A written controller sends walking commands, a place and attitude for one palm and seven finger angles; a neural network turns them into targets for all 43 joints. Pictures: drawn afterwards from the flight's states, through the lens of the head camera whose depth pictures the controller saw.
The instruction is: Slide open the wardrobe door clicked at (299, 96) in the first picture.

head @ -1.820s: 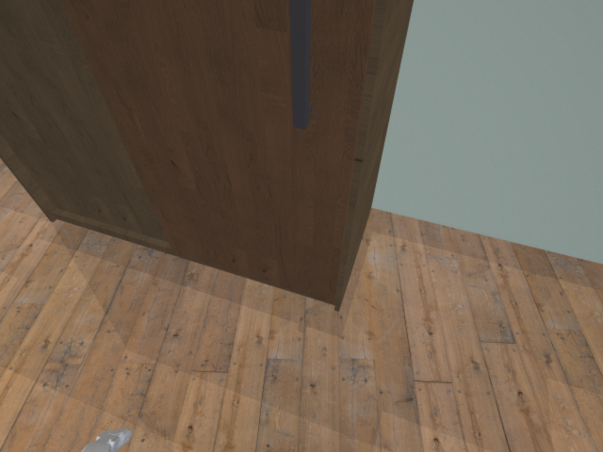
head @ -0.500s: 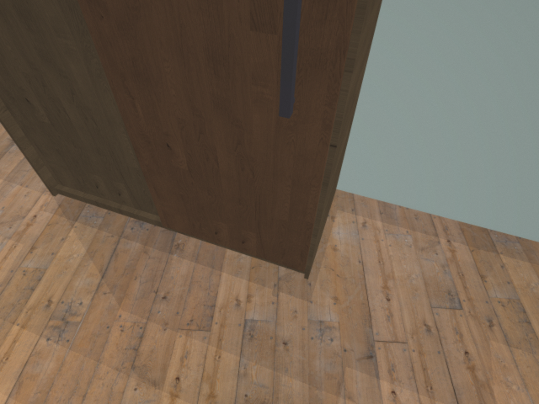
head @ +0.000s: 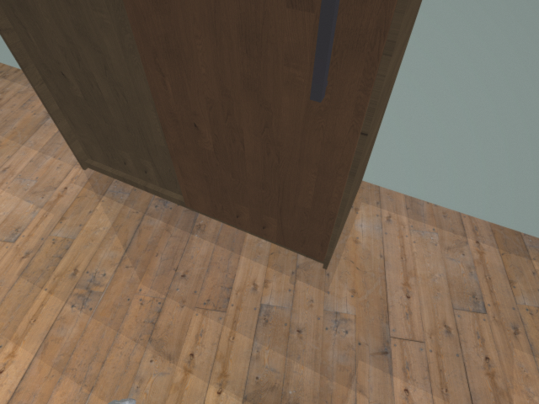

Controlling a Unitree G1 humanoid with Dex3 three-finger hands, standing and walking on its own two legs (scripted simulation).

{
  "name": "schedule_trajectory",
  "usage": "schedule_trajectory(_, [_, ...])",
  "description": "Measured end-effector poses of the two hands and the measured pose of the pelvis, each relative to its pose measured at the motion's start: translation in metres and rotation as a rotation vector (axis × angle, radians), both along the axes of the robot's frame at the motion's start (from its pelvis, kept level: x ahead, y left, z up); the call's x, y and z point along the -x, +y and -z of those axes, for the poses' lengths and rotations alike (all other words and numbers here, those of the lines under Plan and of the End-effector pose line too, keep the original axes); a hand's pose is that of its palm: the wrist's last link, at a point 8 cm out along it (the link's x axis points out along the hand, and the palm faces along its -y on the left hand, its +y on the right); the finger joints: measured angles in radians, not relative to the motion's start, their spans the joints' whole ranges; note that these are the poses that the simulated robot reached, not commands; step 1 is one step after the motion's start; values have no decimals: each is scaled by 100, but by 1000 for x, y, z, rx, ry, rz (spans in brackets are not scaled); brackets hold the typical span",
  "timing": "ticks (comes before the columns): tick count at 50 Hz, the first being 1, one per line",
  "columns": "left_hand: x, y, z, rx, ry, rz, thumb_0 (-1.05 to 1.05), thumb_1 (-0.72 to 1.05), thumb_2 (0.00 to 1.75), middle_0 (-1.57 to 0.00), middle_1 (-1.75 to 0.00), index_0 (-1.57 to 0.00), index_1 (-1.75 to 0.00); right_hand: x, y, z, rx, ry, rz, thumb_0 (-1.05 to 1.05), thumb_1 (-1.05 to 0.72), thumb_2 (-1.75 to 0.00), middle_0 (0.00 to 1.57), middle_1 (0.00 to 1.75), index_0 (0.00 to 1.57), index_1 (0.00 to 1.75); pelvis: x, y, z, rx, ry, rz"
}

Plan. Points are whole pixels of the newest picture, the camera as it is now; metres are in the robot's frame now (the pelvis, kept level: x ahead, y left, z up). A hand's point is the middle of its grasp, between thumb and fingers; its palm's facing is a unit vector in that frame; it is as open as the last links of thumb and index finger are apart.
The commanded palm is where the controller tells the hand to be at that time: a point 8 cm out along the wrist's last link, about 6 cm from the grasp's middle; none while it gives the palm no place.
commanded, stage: walk to a spot facing it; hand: right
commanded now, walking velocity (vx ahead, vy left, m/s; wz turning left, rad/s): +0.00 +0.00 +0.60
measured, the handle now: (331, 18) +0.75 -0.08 +0.22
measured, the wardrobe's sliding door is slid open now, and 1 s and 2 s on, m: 0.00 0.00 0.00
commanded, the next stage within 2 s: none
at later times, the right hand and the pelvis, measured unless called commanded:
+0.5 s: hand out of the picture +0.07 -0.19 -0.16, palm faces -0.20 +0.95 -0.24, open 7.4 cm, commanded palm none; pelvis -0.02 +0.00 +0.00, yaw +16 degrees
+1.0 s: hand (350, 398) +0.17 -0.12 -0.16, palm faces -0.58 +0.78 -0.25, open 7.4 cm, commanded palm none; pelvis -0.05 -0.02 -0.01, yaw +36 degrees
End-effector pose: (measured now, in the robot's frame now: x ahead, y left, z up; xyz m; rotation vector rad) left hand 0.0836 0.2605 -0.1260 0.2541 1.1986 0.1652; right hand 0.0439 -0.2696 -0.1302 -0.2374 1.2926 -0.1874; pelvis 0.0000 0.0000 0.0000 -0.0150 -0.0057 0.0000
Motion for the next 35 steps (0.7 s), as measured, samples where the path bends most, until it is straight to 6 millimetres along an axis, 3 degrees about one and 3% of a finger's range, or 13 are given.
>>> schedule_trajectory(8, [39, 11, 34, 66, 37, -109, 0, 90, 90, -20, -30, -20, -30, -6, 36, 9, -13, -15, -62, 1, -91, -90, 20, 30, 20, 30, 7, 19, 18, 5, -6, -94])
schedule_trajectory(16, [50, 19, 11, 56, 16, -185, 0, 91, 90, -20, -30, -20, -30, -4, 53, -4, -35, 23, -110, 1, -91, -90, 20, 30, 20, 30, 13, 20, -2, 7, 18, -169])
schedule_trajectory(21, [49, 18, -3, 28, -41, -234, 0, 91, 90, -20, -29, -20, -30, -16, 44, -5, -40, 19, -164, 1, -90, -90, 21, 30, 20, 30, 16, 10, -6, 8, 30, -233])
schedule_trajectory(27, [53, 3, -18, -20, -120, -288, 0, 91, 90, -20, -29, -20, -30, -44, 18, 3, -41, -13, -233, 1, -90, -90, 21, 30, 20, 30, 19, -14, -2, -7, 38, -308])
schedule_trajectory(30, [68, -10, -22, -50, -147, -317, 0, 91, 90, -20, -29, -20, -30, -65, 5, 12, -48, -40, -273, 1, -91, -90, 20, 30, 20, 30, 21, -27, 3, -11, 31, -341])
schedule_trajectory(35, [112, -31, -28, -53, -94, -379, 0, 91, 90, -20, -30, -20, -30, -97, 1, 3, -60, -82, -355, 1, -91, -90, 20, 30, 20, 30, 24, -37, -5, -26, 11, -407])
